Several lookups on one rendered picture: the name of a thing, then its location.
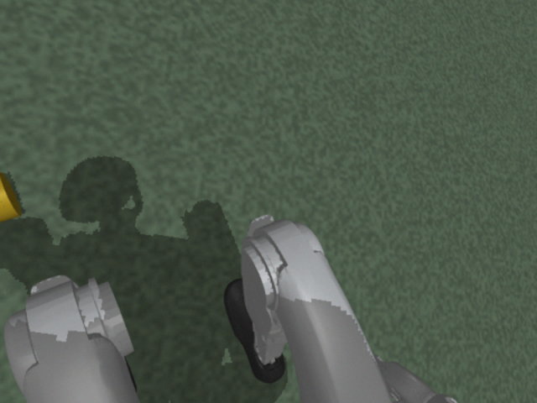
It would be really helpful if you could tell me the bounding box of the right robot foot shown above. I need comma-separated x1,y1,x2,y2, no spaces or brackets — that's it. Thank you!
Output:
224,279,284,384

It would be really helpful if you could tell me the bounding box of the can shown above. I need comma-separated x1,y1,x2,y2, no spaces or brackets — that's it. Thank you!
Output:
0,172,21,222

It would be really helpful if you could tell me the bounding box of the right robot hand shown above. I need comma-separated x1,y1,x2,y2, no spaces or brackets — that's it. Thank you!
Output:
373,353,438,403

